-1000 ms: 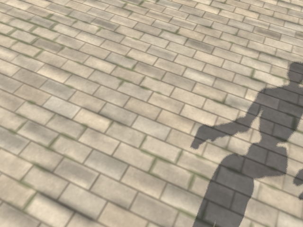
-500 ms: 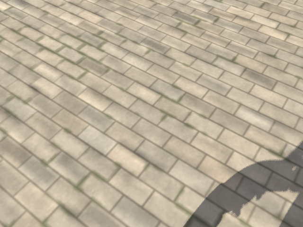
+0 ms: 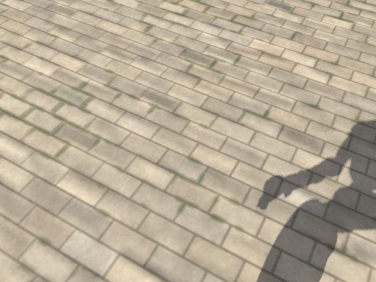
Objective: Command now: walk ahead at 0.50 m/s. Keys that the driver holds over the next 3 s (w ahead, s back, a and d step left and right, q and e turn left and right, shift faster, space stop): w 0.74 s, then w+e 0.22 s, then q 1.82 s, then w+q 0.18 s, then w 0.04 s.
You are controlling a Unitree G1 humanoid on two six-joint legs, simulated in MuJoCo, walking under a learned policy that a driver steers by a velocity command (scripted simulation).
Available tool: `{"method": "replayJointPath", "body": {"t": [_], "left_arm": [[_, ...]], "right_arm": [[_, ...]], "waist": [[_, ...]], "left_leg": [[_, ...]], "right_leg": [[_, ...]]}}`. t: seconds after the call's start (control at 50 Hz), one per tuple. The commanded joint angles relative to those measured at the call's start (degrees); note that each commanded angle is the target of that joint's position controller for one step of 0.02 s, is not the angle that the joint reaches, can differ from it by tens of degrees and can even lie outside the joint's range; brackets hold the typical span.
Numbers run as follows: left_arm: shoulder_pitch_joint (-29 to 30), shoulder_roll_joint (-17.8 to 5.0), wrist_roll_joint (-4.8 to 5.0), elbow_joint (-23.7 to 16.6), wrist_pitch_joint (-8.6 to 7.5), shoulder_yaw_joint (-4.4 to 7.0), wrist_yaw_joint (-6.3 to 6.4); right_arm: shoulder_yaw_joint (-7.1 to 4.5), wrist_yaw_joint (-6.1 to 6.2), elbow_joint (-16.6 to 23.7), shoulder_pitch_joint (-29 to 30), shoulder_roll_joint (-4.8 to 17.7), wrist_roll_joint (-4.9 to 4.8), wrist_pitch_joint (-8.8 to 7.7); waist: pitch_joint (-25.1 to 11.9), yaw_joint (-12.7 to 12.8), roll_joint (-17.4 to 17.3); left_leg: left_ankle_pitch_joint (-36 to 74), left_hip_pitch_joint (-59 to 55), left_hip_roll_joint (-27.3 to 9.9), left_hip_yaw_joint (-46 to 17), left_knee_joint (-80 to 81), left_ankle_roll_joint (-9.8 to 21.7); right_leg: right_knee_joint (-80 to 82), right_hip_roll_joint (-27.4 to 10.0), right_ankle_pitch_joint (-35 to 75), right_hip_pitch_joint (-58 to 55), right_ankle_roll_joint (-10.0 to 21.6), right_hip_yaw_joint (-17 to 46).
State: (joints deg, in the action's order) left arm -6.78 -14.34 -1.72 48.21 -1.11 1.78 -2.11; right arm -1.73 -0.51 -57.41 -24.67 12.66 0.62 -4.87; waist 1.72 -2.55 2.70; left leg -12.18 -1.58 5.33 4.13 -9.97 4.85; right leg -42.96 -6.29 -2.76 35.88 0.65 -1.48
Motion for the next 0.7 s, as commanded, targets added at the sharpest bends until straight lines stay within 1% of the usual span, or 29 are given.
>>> {"method": "replayJointPath", "body": {"t": [0.02,0.06,0.08,0.1,0.12,0.14,0.16,0.18,0.2,0.22,0.24,0.26,0.28,0.3,0.32,0.34,0.38,0.44,0.48,0.5,0.54,0.58,0.6,0.62,0.64,0.66,0.68,0.7], "left_arm": [[7.4,-2.5,0.20,-5.2,-0.91,0.02,0.17],[8.8,-3.1,0.18,-6.0,-1.18,0.16,0.30],[8.7,-3.4,0.15,-6.1,-1.38,0.26,0.38],[7.3,-3.7,0.13,-5.9,-1.63,0.43,0.55],[3.9,-4.2,0.10,-4.9,-1.91,0.80,0.87],[-3.1,-4.9,-0.09,-2.5,-2.35,1.39,1.31],[-13.5,-6.9,-0.82,1.0,-2.99,2.34,1.93],[-22.5,-12.6,-2.22,2.4,-3.33,3.84,2.62],[-22.6,-15.6,-1.21,3.0,-2.77,4.57,2.16],[-16.4,-12.0,0.71,2.4,-2.31,3.99,1.93],[-10.9,-8.1,1.05,1.4,-2.47,2.98,1.73],[-8.3,-5.4,0.77,1.4,-2.84,2.27,1.52],[-7.9,-4.0,0.96,2.0,-3.22,1.85,1.62],[-8.2,-2.9,0.97,2.9,-3.57,1.49,1.71],[-9.9,-3.0,0.96,3.8,-4.09,1.46,1.72],[-11.4,-3.6,1.14,4.6,-4.52,1.60,1.73],[-13.5,-4.8,1.32,5.9,-4.89,1.87,1.80],[-16.5,-4.2,1.36,7.3,-4.74,1.55,1.84],[-17.8,-4.0,1.32,8.0,-4.71,1.38,1.88],[-18.8,-4.2,1.28,8.4,-4.73,1.36,1.96],[-20.7,-4.5,1.11,9.3,-4.66,1.34,2.20],[-22.3,-4.6,0.77,10.3,-4.41,1.33,2.51],[-22.5,-4.8,0.59,10.7,-4.26,1.39,2.72],[-22.2,-5.0,0.42,10.9,-4.13,1.49,2.93],[-21.4,-5.3,0.28,11.0,-4.02,1.59,3.11],[-20.3,-5.8,0.17,11.0,-3.94,1.72,3.24],[-19.6,-6.1,0.15,11.0,-3.77,1.80,3.20],[-18.9,-5.7,0.43,10.8,-3.62,1.60,3.07]], "right_arm": [[-1.44,0.44,0.9,-2.7,8.0,0.28,-0.57],[-1.54,0.82,-0.1,-3.5,8.3,0.58,-0.35],[-1.64,1.02,-0.4,-3.3,8.6,0.69,-0.24],[-1.73,1.19,-0.6,-2.5,9.0,0.76,-0.17],[-1.85,1.31,-0.7,-1.5,9.5,0.84,-0.11],[-1.95,1.29,-0.8,-0.6,9.8,0.75,0.10],[-1.65,1.24,-0.5,-0.2,9.1,0.52,0.18],[-0.57,1.00,1.7,-2.1,5.3,-0.66,0.04],[-0.69,0.64,1.1,-7.1,3.3,-1.12,0.04],[-1.87,0.82,1.5,-1.5,7.7,0.20,0.37],[-1.89,0.41,2.6,2.4,7.3,0.24,0.04],[-1.69,0.23,2.8,4.0,5.9,0.14,0.03],[-1.64,0.04,2.5,3.9,5.2,0.92,0.64],[-1.41,-0.35,2.1,2.8,4.1,1.43,1.41],[-1.36,-0.68,2.1,3.0,3.5,1.56,1.92],[-1.36,-0.92,2.4,3.8,3.2,1.57,2.25],[-1.32,-1.23,3.7,8.0,3.1,1.58,2.70],[-1.07,-1.40,6.3,15.8,3.0,1.34,2.77],[-0.59,-1.49,7.7,20.2,2.3,1.01,2.55],[-0.34,-1.50,8.3,22.1,2.0,0.88,2.46],[-0.09,-1.39,9.2,25.1,2.0,0.76,2.35],[-0.12,-1.22,10.2,27.3,2.5,0.77,2.17],[-0.24,-1.15,10.6,27.8,2.9,0.78,2.01],[-0.39,-1.07,10.9,27.7,3.3,0.79,1.81],[-0.60,-0.93,10.7,26.5,3.7,0.79,1.54],[-0.99,-0.63,9.8,23.4,4.3,0.82,1.26],[-1.58,-0.22,7.8,17.0,5.1,0.92,0.87],[-2.45,0.36,4.4,7.1,6.7,1.53,0.27]], "waist": [[4.0,-0.6,-6.0],[4.4,-0.5,-6.2],[4.4,0.0,-6.3],[3.9,0.9,-6.4],[2.2,2.7,-6.7],[-1.5,5.9,-6.1],[-7.3,9.8,-4.2],[-15.3,11.4,3.9],[-19.5,8.6,12.5],[-11.3,6.8,3.4],[-4.2,5.1,0.6],[-1.4,3.7,-0.8],[0.2,2.4,0.3],[0.0,1.3,1.2],[-0.3,1.0,1.2],[-0.2,0.8,0.8],[1.3,1.0,0.5],[3.2,2.6,0.5],[3.8,3.5,0.6],[3.9,4.1,0.8],[4.0,5.2,1.0],[4.5,5.7,1.1],[4.7,5.5,1.1],[4.6,5.1,1.1],[4.1,4.1,1.2],[2.5,2.5,1.5],[-0.8,-0.1,1.3],[-6.0,-4.1,-0.6]], "left_leg": [[21.1,0.5,-16.3,-7.3,2.8,6.7],[24.4,-2.9,-17.7,-7.5,1.1,6.4],[27.2,-4.2,-18.3,-7.4,-0.3,6.1],[32.4,-4.9,-18.4,-6.8,-2.6,5.6],[40.5,-4.8,-18.1,-6.0,-6.9,4.7],[46.2,-3.9,-16.7,-4.6,-15.4,3.9],[41.2,2.5,-14.0,-2.5,-27.5,2.7],[18.7,17.9,-9.0,0.5,-47.2,0.8],[-19.6,32.9,0.7,-3.3,-61.7,-0.1],[-15.1,37.6,-4.0,-8.8,-64.5,0.8],[-9.3,37.7,-6.4,-7.9,-62.2,1.0],[-5.8,35.6,-8.4,-7.4,-58.9,0.8],[-4.5,33.1,-9.5,-7.0,-56.4,0.2],[-3.6,30.6,-10.0,-6.6,-54.9,-0.5],[-3.0,29.8,-9.8,-5.9,-54.4,-1.0],[-2.1,30.7,-10.1,-5.3,-53.4,-1.5],[1.4,34.7,-11.1,-4.2,-50.2,-2.6],[7.2,38.8,-11.7,-2.6,-42.1,-3.8],[10.5,37.7,-10.9,-1.4,-35.1,-4.1],[11.8,36.9,-10.4,-0.8,-32.2,-4.0],[12.9,36.1,-9.4,0.2,-27.9,-3.4],[11.8,36.5,-8.8,0.2,-25.4,-2.5],[10.3,36.5,-8.6,0.0,-24.3,-1.8],[8.4,35.8,-8.2,0.0,-23.3,-1.0],[6.1,33.4,-7.3,0.3,-22.0,-0.1],[3.7,28.7,-5.7,0.9,-20.9,1.0],[2.9,21.2,-3.8,1.7,-18.6,2.2],[5.1,8.3,-4.2,1.0,-15.9,3.9]], "right_leg": [[5.4,1.7,1.9,0.6,0.8,-2.1],[7.8,2.3,-0.5,0.4,2.2,-2.1],[8.9,2.9,-2.4,-0.6,3.1,-2.3],[10.2,3.8,-4.5,-3.4,4.0,-2.8],[11.5,5.5,-6.7,-8.7,5.0,-3.6],[14.2,7.6,-6.6,-17.4,6.2,-4.5],[15.8,6.2,-5.2,-31.4,8.0,-2.7],[17.4,-9.2,-11.6,-47.9,12.2,16.2],[25.7,-19.0,-10.7,-55.2,18.2,40.5],[27.1,-15.6,-15.8,-48.2,16.0,35.2],[28.7,-13.6,-14.1,-39.5,14.5,26.8],[30.9,-10.7,-9.7,-33.9,12.7,21.1],[32.0,-8.5,-5.1,-30.1,11.4,16.7],[33.1,-7.0,-2.4,-27.8,10.6,13.5],[33.4,-6.5,1.3,-27.2,10.8,12.1],[34.0,-6.2,3.8,-27.3,11.1,10.7],[35.5,-5.6,5.2,-28.0,11.3,8.4],[36.5,-4.0,8.3,-29.9,10.8,5.7],[36.3,-3.1,10.6,-30.4,10.2,4.1],[36.2,-3.1,11.8,-31.1,10.1,3.6],[35.7,-3.7,13.6,-33.8,10.1,3.2],[34.5,-5.2,16.0,-37.7,10.4,3.4],[33.6,-6.0,17.9,-39.7,10.4,3.6],[32.2,-6.7,20.7,-41.3,10.2,3.5],[29.9,-7.0,25.6,-42.2,9.8,3.0],[25.9,-6.9,33.3,-42.5,9.1,2.4],[18.4,-6.0,38.8,-42.1,8.4,1.5],[7.0,-3.6,35.2,-37.1,7.2,-0.5]]}}
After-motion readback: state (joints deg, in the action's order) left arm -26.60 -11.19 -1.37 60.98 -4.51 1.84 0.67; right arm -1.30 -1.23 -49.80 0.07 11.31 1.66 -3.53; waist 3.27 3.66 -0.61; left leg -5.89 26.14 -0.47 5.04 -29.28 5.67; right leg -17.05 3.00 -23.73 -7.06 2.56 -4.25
